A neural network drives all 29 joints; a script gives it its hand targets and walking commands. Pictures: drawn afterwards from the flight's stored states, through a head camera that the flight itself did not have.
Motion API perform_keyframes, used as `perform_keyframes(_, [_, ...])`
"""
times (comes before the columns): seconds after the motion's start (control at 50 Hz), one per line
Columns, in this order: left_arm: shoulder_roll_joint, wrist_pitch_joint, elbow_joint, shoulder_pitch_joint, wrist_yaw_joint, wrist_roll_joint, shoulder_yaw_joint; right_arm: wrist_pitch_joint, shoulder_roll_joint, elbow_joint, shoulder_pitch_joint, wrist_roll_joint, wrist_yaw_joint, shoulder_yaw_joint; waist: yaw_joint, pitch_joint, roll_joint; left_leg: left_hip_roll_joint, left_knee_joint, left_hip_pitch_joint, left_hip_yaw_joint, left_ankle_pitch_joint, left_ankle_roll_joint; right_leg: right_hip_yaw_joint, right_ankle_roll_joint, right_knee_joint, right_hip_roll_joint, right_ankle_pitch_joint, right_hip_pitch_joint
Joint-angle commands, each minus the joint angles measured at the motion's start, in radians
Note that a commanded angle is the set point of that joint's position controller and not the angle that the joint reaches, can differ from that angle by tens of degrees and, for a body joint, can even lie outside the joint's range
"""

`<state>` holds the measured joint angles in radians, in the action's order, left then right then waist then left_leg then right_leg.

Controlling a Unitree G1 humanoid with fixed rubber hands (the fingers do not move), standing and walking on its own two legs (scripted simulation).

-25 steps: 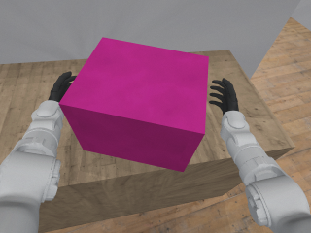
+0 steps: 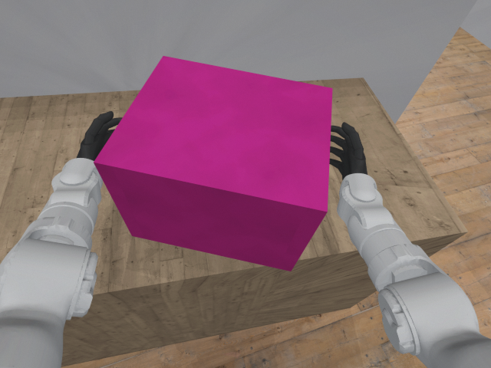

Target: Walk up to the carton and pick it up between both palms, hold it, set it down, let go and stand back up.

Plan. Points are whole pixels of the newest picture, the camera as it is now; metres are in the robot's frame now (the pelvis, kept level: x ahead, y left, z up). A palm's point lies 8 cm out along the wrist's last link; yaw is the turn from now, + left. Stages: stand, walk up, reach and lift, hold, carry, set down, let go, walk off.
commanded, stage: reach and lift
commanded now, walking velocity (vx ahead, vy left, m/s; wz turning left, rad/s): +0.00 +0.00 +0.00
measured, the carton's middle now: (228, 165) +0.46 -0.03 +0.03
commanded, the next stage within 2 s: none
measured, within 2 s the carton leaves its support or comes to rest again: leaves its support in 1.48 s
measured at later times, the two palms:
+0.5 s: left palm (94, 159) +0.47 +0.19 +0.07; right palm (351, 171) +0.38 -0.23 +0.08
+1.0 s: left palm (100, 158) +0.47 +0.17 +0.08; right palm (354, 172) +0.38 -0.23 +0.08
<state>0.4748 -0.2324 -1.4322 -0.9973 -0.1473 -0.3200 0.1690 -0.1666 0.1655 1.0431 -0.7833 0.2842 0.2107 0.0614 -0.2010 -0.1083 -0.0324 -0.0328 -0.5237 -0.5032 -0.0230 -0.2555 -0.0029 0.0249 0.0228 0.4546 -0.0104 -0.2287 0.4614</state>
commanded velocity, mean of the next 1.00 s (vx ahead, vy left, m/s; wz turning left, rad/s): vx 0.00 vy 0.00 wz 0.00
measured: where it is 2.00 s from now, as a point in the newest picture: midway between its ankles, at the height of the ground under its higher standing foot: outside the picture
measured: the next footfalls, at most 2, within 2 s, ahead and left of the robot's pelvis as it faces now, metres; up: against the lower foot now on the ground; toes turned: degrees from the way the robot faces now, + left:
none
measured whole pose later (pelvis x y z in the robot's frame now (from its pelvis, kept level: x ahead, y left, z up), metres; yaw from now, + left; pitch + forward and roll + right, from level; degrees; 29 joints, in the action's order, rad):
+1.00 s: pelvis +0.00 +0.00 +0.00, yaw +0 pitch +13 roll -1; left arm 0.43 -0.24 -1.43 -1.00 -0.14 -0.32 0.17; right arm -0.16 0.15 1.05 -0.77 0.28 0.26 0.01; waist -0.19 -0.13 -0.03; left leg -0.03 -0.53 -0.50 -0.02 -0.26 0.00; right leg 0.02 0.02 0.45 -0.01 -0.23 0.46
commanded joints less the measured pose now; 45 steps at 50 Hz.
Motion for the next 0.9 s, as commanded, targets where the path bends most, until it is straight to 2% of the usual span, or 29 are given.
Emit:
perform_keyframes(0.0, [-0.050,-0.060,0.109,-0.509,0.023,-0.037,0.012,-0.048,0.008,-0.023,-0.441,0.055,0.004,-0.046,-0.007,-0.615,0.206,0.026,-0.110,0.338,0.037,0.575,-0.056,-0.094,-0.026,0.005,0.018,0.543,0.041])
perform_keyframes(0.04, [-0.067,-0.058,0.124,-0.511,0.026,-0.026,0.007,-0.048,0.003,-0.010,-0.434,0.045,0.007,-0.061,-0.018,-0.618,0.217,0.025,-0.110,0.359,0.039,0.580,-0.061,-0.098,-0.028,0.001,0.022,0.531,0.058])
perform_keyframes(0.1, [-0.066,-0.058,0.111,-0.513,0.025,-0.022,-0.003,-0.044,-0.010,-0.021,-0.445,0.041,0.007,-0.056,-0.003,-0.619,0.210,0.026,-0.100,0.336,0.034,0.555,-0.057,-0.095,-0.028,-0.004,0.020,0.513,0.050])
perform_keyframes(0.14, [-0.068,-0.060,0.126,-0.522,0.028,-0.025,-0.001,-0.043,-0.016,-0.029,-0.451,0.037,0.005,-0.062,-0.002,-0.621,0.212,0.027,-0.099,0.331,0.030,0.559,-0.055,-0.094,-0.030,-0.004,0.019,0.507,0.053])
perform_keyframes(0.16, [-0.082,-0.063,0.124,-0.527,0.029,-0.026,0.008,-0.045,-0.018,-0.034,-0.459,0.036,0.005,-0.065,-0.011,-0.626,0.219,0.025,-0.102,0.348,0.036,0.571,-0.061,-0.100,-0.032,-0.001,0.022,0.511,0.063])
perform_keyframes(0.3, [-0.087,-0.063,0.139,-0.518,0.028,-0.008,-0.017,-0.043,-0.035,-0.053,-0.460,0.026,0.007,-0.057,0.008,-0.631,0.220,0.026,-0.101,0.349,0.031,0.589,-0.059,-0.095,-0.028,-0.001,0.020,0.542,0.036])
perform_keyframes(0.38, [-0.097,-0.065,0.132,-0.518,0.024,-0.008,-0.017,-0.038,-0.045,-0.046,-0.456,0.016,0.009,-0.067,0.000,-0.623,0.209,0.029,-0.094,0.339,0.030,0.560,-0.055,-0.094,-0.026,-0.006,0.017,0.532,0.037])
perform_keyframes(0.46, [-0.119,-0.063,0.137,-0.514,0.024,0.001,-0.021,-0.035,-0.064,-0.062,-0.459,0.020,0.003,-0.052,0.011,-0.617,0.229,0.028,-0.096,0.354,0.034,0.569,-0.055,-0.094,-0.030,-0.006,0.017,0.512,0.049])
perform_keyframes(0.56, [-0.129,-0.066,0.163,-0.512,0.023,0.003,-0.031,-0.036,-0.079,-0.094,-0.476,0.013,0.006,-0.054,0.014,-0.639,0.206,0.028,-0.094,0.362,0.034,0.593,-0.057,-0.092,-0.023,-0.008,0.017,0.545,0.026])
perform_keyframes(0.66, [-0.141,-0.068,0.213,-0.522,0.025,0.028,-0.050,-0.037,-0.097,-0.116,-0.475,0.002,0.003,-0.056,0.025,-0.665,0.221,0.027,-0.097,0.388,0.033,0.640,-0.065,-0.096,-0.023,-0.005,0.021,0.573,0.010])
perform_keyframes(0.7, [-0.146,-0.066,0.201,-0.520,0.023,0.026,-0.044,-0.034,-0.101,-0.111,-0.474,0.006,0.002,-0.052,0.018,-0.649,0.218,0.026,-0.096,0.392,0.036,0.631,-0.063,-0.091,-0.024,-0.010,0.021,0.567,0.012])
perform_keyframes(0.72, [-0.154,-0.063,0.200,-0.520,0.022,0.037,-0.051,-0.032,-0.104,-0.106,-0.474,0.007,0.001,-0.051,0.026,-0.642,0.230,0.026,-0.095,0.395,0.036,0.631,-0.063,-0.094,-0.026,-0.012,0.021,0.549,0.016])
perform_keyframes(0.74, [-0.152,-0.065,0.191,-0.520,0.023,0.036,-0.052,-0.028,-0.108,-0.114,-0.481,0.004,0.001,-0.048,0.031,-0.644,0.214,0.027,-0.094,0.383,0.034,0.621,-0.060,-0.093,-0.024,-0.014,0.022,0.555,0.008])
perform_keyframes(0.78, [-0.153,-0.063,0.213,-0.528,0.026,0.045,-0.064,-0.035,-0.106,-0.124,-0.475,-0.003,0.003,-0.058,0.026,-0.660,0.227,0.028,-0.091,0.396,0.035,0.626,-0.064,-0.092,-0.023,-0.017,0.023,0.561,-0.001])
perform_keyframes(0.88, [-0.189,-0.072,0.272,-0.539,0.028,0.035,-0.052,-0.047,-0.147,-0.191,-0.491,0.003,0.004,-0.034,0.038,-0.720,0.212,0.032,-0.098,0.422,0.037,0.683,-0.062,-0.086,-0.019,-0.015,0.028,0.610,-0.030])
